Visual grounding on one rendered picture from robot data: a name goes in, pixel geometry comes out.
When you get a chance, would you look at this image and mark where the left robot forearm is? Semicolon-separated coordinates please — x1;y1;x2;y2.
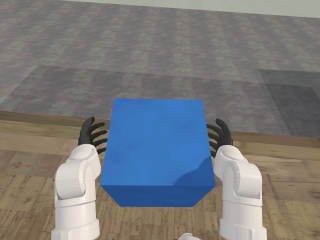
51;144;102;240

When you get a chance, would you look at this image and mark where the robot left hand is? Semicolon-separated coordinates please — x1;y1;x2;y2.
77;117;108;155

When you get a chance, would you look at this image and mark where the carton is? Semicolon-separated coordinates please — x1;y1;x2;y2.
100;98;216;207

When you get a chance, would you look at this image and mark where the right robot forearm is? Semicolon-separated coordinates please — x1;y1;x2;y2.
213;145;267;240

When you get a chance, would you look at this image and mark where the right robot shin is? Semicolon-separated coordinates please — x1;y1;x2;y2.
179;233;193;239

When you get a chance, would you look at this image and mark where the robot right hand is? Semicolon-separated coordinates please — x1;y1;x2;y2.
206;118;233;158

